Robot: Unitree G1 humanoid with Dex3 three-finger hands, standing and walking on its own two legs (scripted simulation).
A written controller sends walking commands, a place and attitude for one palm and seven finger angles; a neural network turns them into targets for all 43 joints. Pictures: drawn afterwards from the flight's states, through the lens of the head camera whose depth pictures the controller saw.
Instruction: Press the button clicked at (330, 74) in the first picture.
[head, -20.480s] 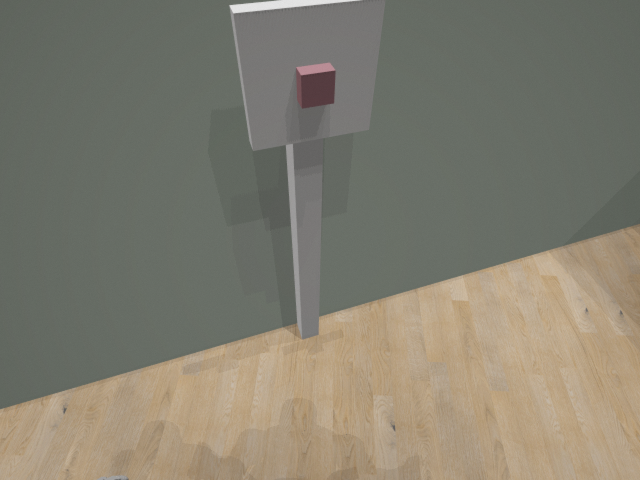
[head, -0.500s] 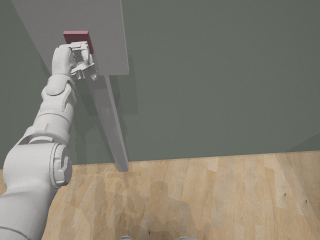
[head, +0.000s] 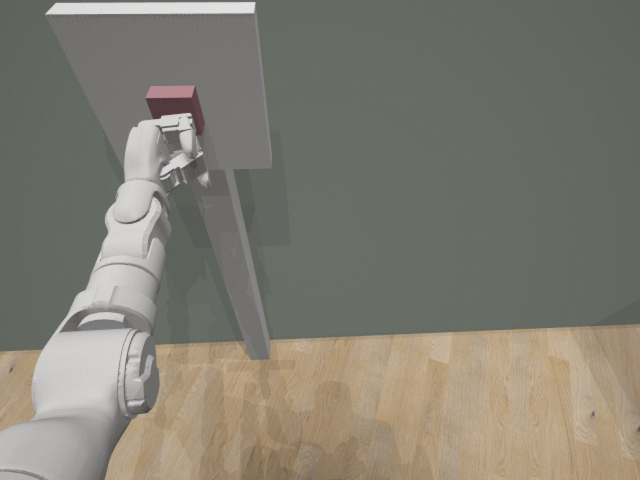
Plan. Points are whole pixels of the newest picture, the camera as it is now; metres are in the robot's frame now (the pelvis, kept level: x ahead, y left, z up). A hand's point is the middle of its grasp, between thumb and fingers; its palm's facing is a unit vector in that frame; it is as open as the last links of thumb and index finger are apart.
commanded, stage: pull the fist back off the button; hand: left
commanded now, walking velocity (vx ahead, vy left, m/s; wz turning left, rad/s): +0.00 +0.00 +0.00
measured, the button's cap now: (177, 109) +0.53 +0.17 +0.19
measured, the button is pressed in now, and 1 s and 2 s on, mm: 0 0 0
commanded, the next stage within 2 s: draw the hand back to the body in 0.56 s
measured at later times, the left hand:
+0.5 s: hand (185, 203) +0.40 +0.14 +0.15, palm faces +0.03 -1.00 +0.00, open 3.1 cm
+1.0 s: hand (155, 238) +0.34 +0.16 +0.16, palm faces +0.05 -1.00 -0.01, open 3.1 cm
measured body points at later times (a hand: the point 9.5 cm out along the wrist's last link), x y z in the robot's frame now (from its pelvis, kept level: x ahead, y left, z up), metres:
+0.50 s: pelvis +0.03 -0.02 +0.01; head +0.03 -0.04 +0.46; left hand +0.39 +0.20 +0.16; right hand +0.20 -0.26 -0.08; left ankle +0.03 +0.10 -0.72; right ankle +0.00 -0.11 -0.72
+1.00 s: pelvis +0.02 -0.02 +0.02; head +0.00 -0.04 +0.46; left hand +0.33 +0.22 +0.16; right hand +0.18 -0.26 -0.08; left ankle +0.03 +0.10 -0.72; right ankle +0.00 -0.11 -0.72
